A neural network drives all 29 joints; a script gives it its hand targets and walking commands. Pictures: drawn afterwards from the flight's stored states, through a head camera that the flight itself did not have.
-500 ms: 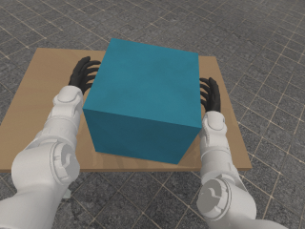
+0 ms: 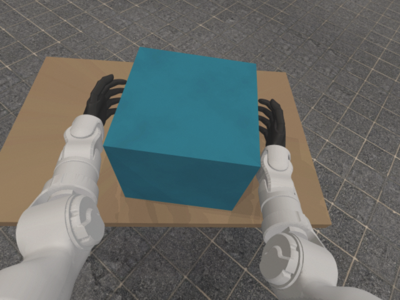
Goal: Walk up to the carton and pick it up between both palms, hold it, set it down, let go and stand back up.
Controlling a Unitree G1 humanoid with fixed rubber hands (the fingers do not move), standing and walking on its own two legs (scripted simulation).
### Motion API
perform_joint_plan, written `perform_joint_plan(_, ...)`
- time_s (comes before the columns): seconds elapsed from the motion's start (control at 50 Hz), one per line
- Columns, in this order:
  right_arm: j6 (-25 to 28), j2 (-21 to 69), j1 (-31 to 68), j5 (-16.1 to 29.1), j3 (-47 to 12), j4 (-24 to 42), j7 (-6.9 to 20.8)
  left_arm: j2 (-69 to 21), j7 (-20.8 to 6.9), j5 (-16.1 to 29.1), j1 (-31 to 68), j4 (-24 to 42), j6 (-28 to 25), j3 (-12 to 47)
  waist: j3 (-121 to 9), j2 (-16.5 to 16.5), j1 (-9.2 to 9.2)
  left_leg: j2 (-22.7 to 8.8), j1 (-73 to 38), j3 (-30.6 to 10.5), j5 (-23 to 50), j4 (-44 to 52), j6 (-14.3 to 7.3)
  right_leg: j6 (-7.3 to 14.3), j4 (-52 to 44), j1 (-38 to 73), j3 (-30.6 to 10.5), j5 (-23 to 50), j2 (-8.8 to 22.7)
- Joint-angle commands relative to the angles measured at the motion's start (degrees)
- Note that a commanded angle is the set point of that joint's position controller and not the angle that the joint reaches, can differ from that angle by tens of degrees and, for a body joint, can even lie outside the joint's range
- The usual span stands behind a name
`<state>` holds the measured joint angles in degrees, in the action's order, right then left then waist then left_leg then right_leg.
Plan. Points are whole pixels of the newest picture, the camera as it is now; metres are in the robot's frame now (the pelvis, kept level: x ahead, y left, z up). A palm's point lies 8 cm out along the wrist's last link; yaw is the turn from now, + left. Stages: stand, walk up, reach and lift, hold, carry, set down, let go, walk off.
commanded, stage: set down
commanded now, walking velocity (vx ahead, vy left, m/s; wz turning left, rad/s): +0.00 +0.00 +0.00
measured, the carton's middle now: (188, 133) +0.47 -0.02 +0.00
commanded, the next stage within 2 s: none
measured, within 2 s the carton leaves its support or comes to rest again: rests again in 0.54 s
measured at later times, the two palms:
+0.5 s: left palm (97, 114) +0.46 +0.17 +0.07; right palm (273, 145) +0.38 -0.18 +0.06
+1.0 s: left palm (89, 121) +0.46 +0.19 +0.05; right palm (304, 148) +0.37 -0.24 +0.06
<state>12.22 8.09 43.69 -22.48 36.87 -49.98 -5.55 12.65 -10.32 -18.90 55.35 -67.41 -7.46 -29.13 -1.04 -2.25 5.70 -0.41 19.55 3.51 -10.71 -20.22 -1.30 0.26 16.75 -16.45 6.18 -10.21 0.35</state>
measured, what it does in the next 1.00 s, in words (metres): stands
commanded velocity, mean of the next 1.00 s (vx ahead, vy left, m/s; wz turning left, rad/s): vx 0.00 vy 0.00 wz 0.00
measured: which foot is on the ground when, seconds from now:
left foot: down 0.00-1.00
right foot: down 0.00-1.00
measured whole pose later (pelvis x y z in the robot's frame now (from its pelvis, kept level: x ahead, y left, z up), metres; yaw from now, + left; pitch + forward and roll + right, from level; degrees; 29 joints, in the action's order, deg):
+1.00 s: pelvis -0.03 +0.01 -0.03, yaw -3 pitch +21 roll -2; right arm 14.9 -11.8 58.4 17.6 1.5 -82.1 -8.5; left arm 23.7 -3.8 16.4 68.4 -99.6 -18.3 8.1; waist -12.6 -0.2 9.1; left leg -1.0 42.6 1.2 -16.0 -38.0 -1.6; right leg -0.1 32.9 -39.8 3.7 -13.7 -0.4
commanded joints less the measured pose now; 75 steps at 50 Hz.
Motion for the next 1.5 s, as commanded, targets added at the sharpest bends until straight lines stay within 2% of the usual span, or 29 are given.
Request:
perform_joint_plan(0.0, 0.28, 25.01, 20.25, -3.77, -14.01, -3.63, 5.88, -27.59, -4.24, -2.83, 23.9, -0.53, -1.15, 7.76, -23.65, 5.65, 1.33, -0.3, -12.99, 0.31, 20.07, -1.25, 3.69, -3.78, 3.15, 8.63, 0.04, 26.23, -0.29)
perform_joint_plan(0.32, 0.22, 22.09, 18.66, -4.95, -11.35, -4.72, 6.42, -25.3, -3.62, -4.43, 22.5, -0.69, -1.11, 5.84, -21.46, 6.54, 1.05, -0.97, -16.63, 0.01, 22.63, -2.47, 4.19, -3.18, 1.89, 2.35, 0.83, 20.08, -1.05)
perform_joint_plan(0.38, 0.1, 19.1, 17.7, -4.48, -10.8, -5.06, 6.03, -22.3, -3.02, -4.05, 21.92, -0.69, -1.22, 5.52, -21.23, 6.47, 1.08, -0.98, -16.78, 0.04, 22.4, -2.57, 4.13, -3.17, 1.91, 1.88, 0.68, 19.27, -1.12)
perform_joint_plan(0.42, 0.16, 13.17, 16.07, -3.16, -9.95, -5.65, 4.92, -16.37, -1.67, -2.94, 21.14, -0.56, -1.4, 5.36, -21.17, 6.51, 1.38, -0.97, -16.73, 0.1, 22.03, -2.84, 4.14, -3.16, 2.11, 1.33, 0.4, 18.39, -1.22)
perform_joint_plan(0.46, 0.39, 1.99, 13.46, 0.29, -9.17, -7.05, 2.36, -4.7, 1.19, 0.12, 20.01, -0.26, -1.82, 5.93, -21.33, 6.62, 1.89, -0.97, -15.96, 0.22, 21.0, -3.45, 4.03, -3.0, 2.56, 0.48, -0.21, 17.11, -1.4)
perform_joint_plan(0.48, 0.69, -3.04, 13.84, 4.12, -11.3, -8.49, 0.46, 0.76, 3.26, 3.96, 20.23, -0.78, -2.14, 9.44, -22.71, 6.95, 2.43, -1.1, -14.66, 0.01, 20.52, -4.23, 3.95, -2.66, 3.03, -0.29, -0.68, 17.21, -1.74)
perform_joint_plan(0.52, 1.47, -6.55, 17.3, 12.09, -16.73, -12.15, -2.36, 5.32, 6.23, 12.3, 22.79, -3.7, -2.9, 16.93, -26.31, 7.75, 3.29, -1.52, -10.98, -0.77, 19.57, -6.15, 3.93, -1.71, 4.04, -3.17, -1.42, 17.4, -1.95)
perform_joint_plan(0.56, 2.89, -8.73, 21.66, 17.01, -19.77, -12.66, -3.85, 7.42, 7.52, 19.17, 26.31, -6.67, -4.96, 22.5, -33.66, 8.49, 3.75, -1.62, -7.66, -1.44, 19.83, -8.89, 4.42, -1.11, 6.18, -5.52, -1.87, 19.62, -1.68)
perform_joint_plan(0.62, 5.58, -13.5, 28.37, 20.48, -21.05, -9.59, -5.15, 11.52, 8.67, 26.3, 32.74, -9.71, -9.9, 27.15, -48.21, 9.73, 3.92, -0.93, -5.04, -2.04, 23.96, -14.31, 5.54, -1.38, 11.07, -6.35, -2.11, 26.48, -1.42)
perform_joint_plan(0.68, 7.06, -18.31, 32.18, 23.62, -22.53, -8.9, -5.71, 15.4, 9.11, 29.56, 36.19, -12.37, -12.97, 29.18, -56.95, 9.97, 3.79, -0.25, -3.88, -2.38, 29.59, -18.56, 6.31, -2.23, 15.18, -5.36, -1.92, 33.84, -1.49)
perform_joint_plan(0.76, 7.11, -22.41, 32.55, 29.37, -26.68, -15.3, -5.41, 18.69, 8.39, 29.94, 35.7, -18.19, -13.28, 30.06, -53.3, 8.91, 3.06, 0.29, -0.09, -2.69, 30.13, -20.2, 5.95, -3.1, 17.92, -3.63, -2.44, 37.21, -1.21)
perform_joint_plan(0.82, 6.12, -24.71, 32.19, 35.05, -31.34, -22.17, -4.54, 19.83, 7.49, 31.32, 34.76, -23.76, -12.88, 32.4, -45.37, 8.77, 2.57, 0.39, 1.32, -3.2, 26.5, -19.47, 5.44, -3.0, 17.98, -5.84, -2.63, 32.0, -1.09)
perform_joint_plan(0.9, 4.14, -27.62, 33.5, 41.94, -36.74, -27.45, -2.66, 19.79, 6.56, 36.59, 36.47, -26.73, -13.2, 38.63, -38.98, 10.87, 2.55, -0.35, -1.59, -4.27, 23.53, -18.73, 5.7, -1.6, 16.29, -15.84, -1.55, 18.95, -1.46)
perform_joint_plan(0.98, 1.68, -30.15, 37.62, 46.0, -39.35, -25.11, -0.1, 20.97, 6.27, 43.34, 41.13, -23.92, -13.28, 45.05, -40.59, 12.5, 2.35, -1.09, -3.26, -5.1, 19.52, -18.66, 5.54, -0.48, 15.66, -25.21, -0.14, 8.06, -1.47)
perform_joint_plan(1.06, -0.24, -32.59, 42.25, 46.51, -38.87, -19.88, 1.82, 21.98, 6.02, 49.58, 45.65, -20.3, -12.92, 51.06, -46.68, 12.14, 3.27, -0.86, -1.6, -5.68, 12.04, -18.65, 4.66, -0.49, 17.2, -28.82, 0.47, 4.09, -0.91)
perform_joint_plan(1.12, -1.31, -33.98, 44.63, 45.45, -37.38, -16.35, 2.15, 22.29, 5.51, 52.64, 47.58, -18.33, -12.16, 54.38, -51.51, 11.72, 4.23, -0.38, -0.49, -5.73, 8.47, -19.37, 4.12, -0.38, 18.02, -29.3, 0.42, 3.39, -0.63)
perform_joint_plan(1.2, -2.68, -35.47, 45.98, 43.78, -35.13, -14.27, 1.44, 23.09, 4.75, 53.53, 48.07, -17.45, -10.08, 55.69, -55.12, 11.11, 5.23, 0.37, 1.0, -5.43, 6.61, -20.51, 3.59, -0.18, 18.34, -27.01, -0.07, 4.11, -0.52)
perform_joint_plan(1.28, -4.32, -36.5, 46.07, 42.75, -33.61, -14.22, -0.03, 25.24, 4.28, 51.37, 47.53, -18.05, -7.14, 53.28, -54.23, 9.75, 5.56, 1.22, 2.74, -4.9, 6.39, -20.49, 2.96, -0.48, 17.92, -21.29, -0.99, 6.96, -0.39)
perform_joint_plan(1.38, -6.66, -36.05, 44.9, 43.18, -34.05, -14.22, -1.53, 27.91, 4.07, 47.42, 46.71, -18.23, -3.83, 48.63, -49.33, 8.6, 4.9, 1.89, 2.9, -4.49, 8.66, -18.02, 2.42, -1.3, 16.23, -13.1, -1.95, 12.67, -0.22)
perform_joint_plan(1.48, -8.57, -34.72, 42.49, 46.28, -37.43, -14.47, -1.4, 28.61, 3.59, 45.08, 44.98, -17.04, -2.07, 46.08, -43.51, 9.51, 3.73, 1.59, -2.25, -5.01, 15.63, -15.09, 2.66, -1.49, 13.29, -9.16, -1.9, 18.25, -0.43)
